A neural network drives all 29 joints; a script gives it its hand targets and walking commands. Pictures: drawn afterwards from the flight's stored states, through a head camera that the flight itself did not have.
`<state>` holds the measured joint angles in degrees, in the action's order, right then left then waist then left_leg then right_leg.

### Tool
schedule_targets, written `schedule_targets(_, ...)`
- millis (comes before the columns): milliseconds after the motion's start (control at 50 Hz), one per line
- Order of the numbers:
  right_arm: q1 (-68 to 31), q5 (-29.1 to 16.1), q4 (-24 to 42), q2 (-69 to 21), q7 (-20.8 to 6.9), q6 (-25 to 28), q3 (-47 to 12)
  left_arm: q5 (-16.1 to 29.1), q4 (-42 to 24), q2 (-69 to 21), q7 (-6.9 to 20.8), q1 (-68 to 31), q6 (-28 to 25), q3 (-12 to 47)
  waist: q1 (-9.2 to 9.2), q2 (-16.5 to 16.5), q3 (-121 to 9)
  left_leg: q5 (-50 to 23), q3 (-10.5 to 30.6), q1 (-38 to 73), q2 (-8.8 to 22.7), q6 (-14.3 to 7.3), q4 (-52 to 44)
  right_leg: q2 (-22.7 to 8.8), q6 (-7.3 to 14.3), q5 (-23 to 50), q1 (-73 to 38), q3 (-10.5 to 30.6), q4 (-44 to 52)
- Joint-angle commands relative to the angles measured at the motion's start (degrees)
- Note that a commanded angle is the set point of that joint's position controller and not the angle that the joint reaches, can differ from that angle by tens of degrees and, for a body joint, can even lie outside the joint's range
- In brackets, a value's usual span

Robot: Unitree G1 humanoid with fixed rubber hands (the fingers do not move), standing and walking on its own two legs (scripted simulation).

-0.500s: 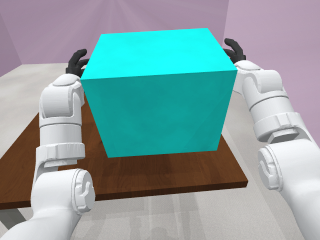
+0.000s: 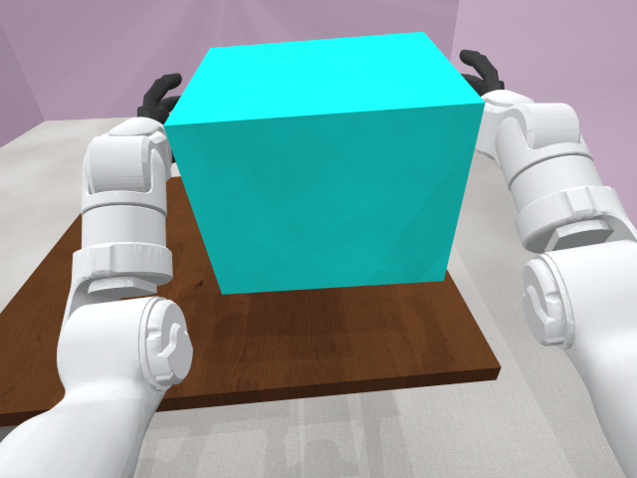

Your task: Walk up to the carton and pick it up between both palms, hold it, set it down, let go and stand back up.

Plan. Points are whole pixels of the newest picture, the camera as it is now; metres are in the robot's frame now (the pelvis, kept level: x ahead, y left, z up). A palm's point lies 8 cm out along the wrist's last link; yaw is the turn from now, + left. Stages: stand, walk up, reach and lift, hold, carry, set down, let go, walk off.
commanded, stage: hold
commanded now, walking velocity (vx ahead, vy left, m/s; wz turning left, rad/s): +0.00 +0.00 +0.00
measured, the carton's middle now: (323, 161) +0.41 -0.02 +0.27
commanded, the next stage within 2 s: none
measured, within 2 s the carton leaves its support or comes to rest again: neither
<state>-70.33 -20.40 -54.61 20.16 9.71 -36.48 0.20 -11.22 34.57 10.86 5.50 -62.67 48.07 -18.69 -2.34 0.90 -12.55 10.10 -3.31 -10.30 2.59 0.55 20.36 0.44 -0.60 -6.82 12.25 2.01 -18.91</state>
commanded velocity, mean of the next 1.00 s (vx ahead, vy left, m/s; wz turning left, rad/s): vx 0.00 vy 0.00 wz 0.00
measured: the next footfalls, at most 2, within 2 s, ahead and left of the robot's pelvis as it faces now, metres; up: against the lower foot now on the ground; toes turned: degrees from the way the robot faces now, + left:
none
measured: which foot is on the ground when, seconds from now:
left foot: down 0.00-1.00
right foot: down 0.00-1.00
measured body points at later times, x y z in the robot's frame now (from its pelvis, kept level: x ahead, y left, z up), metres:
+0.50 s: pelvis -0.01 +0.00 +0.00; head -0.11 +0.00 +0.44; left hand +0.36 +0.18 +0.32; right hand +0.37 -0.19 +0.32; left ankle +0.01 +0.13 -0.75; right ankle +0.04 -0.12 -0.75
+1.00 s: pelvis +0.00 +0.00 +0.00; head -0.08 +0.00 +0.44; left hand +0.40 +0.17 +0.32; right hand +0.40 -0.20 +0.33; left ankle +0.01 +0.13 -0.75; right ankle +0.04 -0.12 -0.75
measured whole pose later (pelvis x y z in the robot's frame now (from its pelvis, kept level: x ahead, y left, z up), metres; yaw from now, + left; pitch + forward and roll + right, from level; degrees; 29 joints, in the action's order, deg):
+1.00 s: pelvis +0.00 +0.00 +0.00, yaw +0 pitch +0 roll +0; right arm -69.9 -21.3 -54.0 20.4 9.8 -39.1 -1.8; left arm -9.3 33.9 11.0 4.7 -60.8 48.5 -18.5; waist -2.3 0.9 -13.5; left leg 10.3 -3.2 -10.3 2.6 0.9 20.3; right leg 0.5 -0.6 -6.8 12.0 2.0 -18.4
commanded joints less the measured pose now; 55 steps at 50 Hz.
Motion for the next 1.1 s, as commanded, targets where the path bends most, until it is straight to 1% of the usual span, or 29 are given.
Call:
schedule_targets(0, -40.6, -14.6, 30.8, -35.3, -10.6, 0.9, -12.7, 13.5, -16.9, -26.5, 8.2, -34.3, -2.5, 13.9, 1.13, -2.5, -28.2, -19.9, 3.2, 5.2, -4.5, 0.7, -1.3, 5.0, 0.8, 21.8, -22.5, -0.2, 1.7)
schedule_targets(60, -37.5, -17.2, 33.0, -34.2, -9.3, -0.4, -13.7, 14.0, -22.8, -26.9, 7.9, -34.9, -1.5, 15.8, 0.11, -0.1, -27.9, -27.9, 3.9, 9.0, -4.7, 2.5, 1.0, 5.6, 0.6, 28.2, -22.2, -0.2, 0.8)
schedule_targets(80, -36.1, -18.3, 34.8, -33.9, -9.1, -0.5, -13.7, 15.3, -27.3, -27.6, 7.8, -35.6, -1.5, 17.7, -0.80, 2.1, -30.0, -31.9, 4.3, 10.1, -4.4, 3.4, 1.8, 5.8, 0.7, 30.5, -22.7, -0.2, 0.1)
schedule_targets(100, -35.7, -18.5, 35.7, -33.3, -9.1, -0.9, -13.6, 15.7, -29.3, -27.1, 7.5, -36.0, -1.1, 18.1, -0.78, 2.2, -29.5, -32.5, 4.3, 10.3, -4.4, 3.6, 2.4, 5.9, 0.4, 30.3, -21.9, -0.3, 0.1)
schedule_targets(120, -35.1, -18.3, 35.5, -32.2, -9.1, -1.1, -12.2, 17.1, -31.4, -27.7, 7.3, -37.4, -1.1, 19.5, -2.16, 3.5, -28.8, -32.7, 4.6, 10.5, -4.2, 4.6, 2.2, 6.0, 0.7, 28.7, -20.7, -0.4, 0.3)
schedule_targets(140, -34.3, -18.7, 37.2, -32.5, -9.0, -1.4, -12.8, 17.0, -33.9, -27.1, 7.0, -36.5, -0.8, 19.8, -1.63, 3.9, -29.7, -34.7, 4.7, 11.0, -4.0, 4.7, 2.7, 6.1, 0.7, 30.0, -20.9, -0.2, -0.1)
schedule_targets(180, -33.2, -18.0, 38.8, -31.2, -8.9, -1.8, -12.1, 17.7, -34.1, -27.0, 7.0, -34.7, 0.0, 20.6, -2.36, 3.2, -29.0, -33.3, 4.5, 10.3, -4.2, 4.9, 2.5, 6.1, 0.5, 29.4, -21.0, -0.4, 0.0)
schedule_targets(200, -34.1, -17.3, 39.6, -31.2, -8.9, -1.9, -11.7, 17.4, -32.5, -25.9, 6.8, -34.1, 0.1, 19.8, -1.86, 2.1, -27.4, -30.4, 4.3, 9.4, -4.6, 4.3, 2.3, 5.7, 0.4, 28.0, -20.6, -0.3, 0.5)
schedule_targets(220, -34.5, -16.4, 38.9, -31.1, -9.1, -2.0, -10.6, 18.0, -31.9, -26.4, 6.8, -35.5, 0.0, 20.7, -2.85, 2.3, -26.5, -27.5, 4.5, 8.7, -4.3, 4.5, 1.7, 5.7, 0.6, 25.2, -18.9, -0.2, 0.9)
schedule_targets(260, -34.5, -16.3, 39.0, -31.8, -9.5, -2.1, -10.5, 19.3, -32.6, -27.1, 6.6, -36.4, -0.1, 21.9, -2.99, 2.8, -26.3, -25.9, 4.5, 8.3, -4.1, 4.4, 1.6, 5.4, 0.8, 23.9, -18.3, 0.3, 1.3)
schedule_targets(320, -35.0, -15.0, 35.5, -32.0, -10.2, -2.2, -8.9, 19.7, -30.3, -28.6, 6.5, -38.7, -0.7, 22.8, -3.31, 3.4, -24.0, -19.4, 4.8, 6.5, -3.6, 4.5, -0.3, 5.2, 1.7, 17.2, -16.7, 0.4, 2.3)
schedule_targets(360, -36.5, -14.1, 34.5, -33.4, -10.6, -1.8, -9.3, 18.7, -26.6, -28.4, 6.3, -37.9, -1.1, 22.0, -1.86, 1.9, -22.2, -14.5, 4.6, 4.0, -3.8, 3.2, -1.1, 4.8, 1.9, 14.3, -16.2, 0.6, 3.0)
schedule_targets(420, -40.1, -11.7, 29.0, -33.7, -11.5, -1.4, -6.7, 18.4, -18.8, -29.3, 6.6, -40.5, -1.9, 20.7, -1.68, 0.8, -17.6, -3.7, 4.7, -0.3, -3.3, 2.5, -4.4, 4.2, 2.5, 5.0, -12.9, 0.5, 4.2)
schedule_targets(440, -41.2, -10.6, 27.4, -34.9, -11.8, -1.1, -6.8, 16.8, -15.5, -27.7, 6.7, -40.2, -2.0, 18.5, -0.03, -0.7, -16.3, 0.0, 4.2, -2.3, -3.5, 1.2, -5.0, 4.0, 2.6, 2.0, -13.0, 0.7, 4.6)
schedule_targets(500, -43.7, -7.6, 21.8, -33.9, -12.6, -0.9, -4.4, 14.7, -7.8, -26.6, 7.8, -40.8, -2.3, 15.7, -0.01, -0.5, -12.7, 8.8, 4.2, -7.1, -2.7, 0.2, -7.7, 3.7, 3.0, -4.6, -12.2, 0.9, 4.6)
schedule_targets(560, -45.5, -6.8, 21.1, -34.4, -13.2, 0.1, -4.2, 13.7, -5.2, -26.0, 8.2, -41.7, -3.6, 13.6, 0.91, -0.9, -13.2, 12.2, 4.3, -11.2, -2.2, -1.2, -8.8, 4.3, 2.2, -7.4, -15.7, 0.7, 3.2)
schedule_targets(600, -47.5, -6.8, 20.5, -34.0, -13.4, 0.6, -3.3, 13.5, -4.1, -26.9, 8.1, -43.8, -4.3, 13.5, 0.61, 1.2, -14.3, 14.8, 5.0, -14.1, -1.5, -1.7, -9.9, 5.1, 1.9, -6.4, -18.0, 0.3, 1.9)
schedule_targets(620, -48.0, -6.9, 20.1, -34.3, -13.5, 0.7, -4.2, 12.5, -3.0, -26.0, 8.1, -42.9, -4.3, 12.1, 1.89, 0.0, -13.3, 13.9, 4.7, -13.9, -1.5, -2.0, -10.1, 5.0, 1.9, -5.6, -18.4, 0.1, 2.3)
schedule_targets(640, -48.0, -6.9, 18.7, -34.6, -13.6, 1.0, -3.5, 12.8, -2.9, -26.2, 8.1, -44.4, -4.7, 12.1, 1.25, 0.6, -14.1, 13.7, 4.5, -13.4, -2.0, -1.6, -9.8, 4.5, 1.8, -6.4, -17.8, 0.6, 2.7)
schedule_targets(720, -47.3, -7.1, 17.1, -35.0, -13.9, 1.3, -4.5, 11.0, -1.8, -24.5, 8.0, -43.3, -4.6, 10.1, 2.95, -0.9, -14.4, 9.2, 3.8, -10.5, -2.6, -1.4, -9.1, 4.4, 1.8, -4.6, -16.4, 0.1, 3.1)
schedule_targets(760, -45.2, -7.6, 15.9, -34.4, -13.6, 0.9, -4.9, 11.1, -2.0, -24.5, 8.4, -42.0, -3.9, 9.8, 2.42, -1.6, -13.7, 6.0, 3.4, -7.1, -2.6, -0.8, -8.7, 4.0, 1.8, -2.8, -15.0, 0.1, 3.9)
schedule_targets(820, -46.4, -9.3, 19.9, -34.9, -12.9, 0.8, -6.5, 10.5, -3.7, -23.8, 8.4, -40.0, -3.5, 9.2, 3.34, -3.3, -16.6, -1.6, 2.9, -3.4, -3.5, -0.6, -6.3, 3.9, 1.8, 1.7, -15.8, 0.2, 4.4)
schedule_targets(880, -44.5, -11.1, 22.4, -34.0, -12.1, 0.7, -7.4, 11.6, -7.8, -25.1, 8.6, -38.7, -2.9, 11.4, 2.04, -2.5, -19.3, -7.2, 3.1, -0.9, -3.7, 0.4, -4.9, 4.2, 1.7, 6.8, -17.4, 0.0, 3.9)
schedule_targets(960, -39.6, -15.3, 28.8, -33.0, -10.6, -0.2, -10.4, 13.4, -16.7, -26.4, 8.5, -35.4, -2.0, 14.4, 0.31, -1.1, -25.0, -22.1, 3.8, 5.6, -3.9, 2.1, -1.2, 5.3, 1.1, 20.8, -21.4, 0.0, 1.9)
schedule_targets(980, -39.6, -15.4, 28.7, -31.9, -10.4, -0.6, -9.7, 13.8, -16.7, -26.8, 8.5, -35.2, -1.7, 14.4, -0.14, -0.7, -23.5, -22.5, 4.0, 5.8, -4.0, 2.4, -1.2, 5.4, 1.2, 20.9, -20.3, 0.2, 2.2)
schedule_targets(1000, -39.6, -16.3, 30.7, -32.3, -10.2, -0.5, -11.2, 13.6, -18.6, -26.3, 8.5, -35.1, -1.6, 14.9, 0.76, -0.5, -25.3, -25.1, 4.0, 6.4, -4.1, 2.5, -0.4, 5.5, 0.9, 23.0, -21.3, 0.0, 1.8)
schedule_targets(1040, -39.6, -16.9, 31.1, -32.1, -10.0, -1.1, -11.1, 14.0, -19.5, -25.9, 7.8, -36.1, -1.4, 14.8, 0.79, 0.0, -24.0, -24.5, 3.8, 6.2, -4.4, 2.4, 0.0, 5.6, 0.6, 22.3, -19.8, 0.3, 1.9)
schedule_targets(1060, -40.2, -17.2, 34.3, -32.7, -9.9, -0.8, -11.8, 15.0, -21.5, -26.7, 7.6, -36.0, -1.4, 15.9, 0.90, 0.2, -27.0, -26.3, 4.2, 7.1, -4.5, 2.4, 0.7, 5.7, 0.6, 23.8, -20.9, 0.1, 1.5)
schedule_targets(1080, -40.1, -17.4, 35.2, -32.9, -9.9, -0.8, -11.4, 16.5, -24.6, -27.7, 7.2, -37.9, -1.8, 18.0, -0.43, 1.1, -28.5, -26.9, 4.5, 8.3, -4.3, 3.2, 1.3, 5.8, 0.5, 23.8, -19.6, -0.1, 1.3)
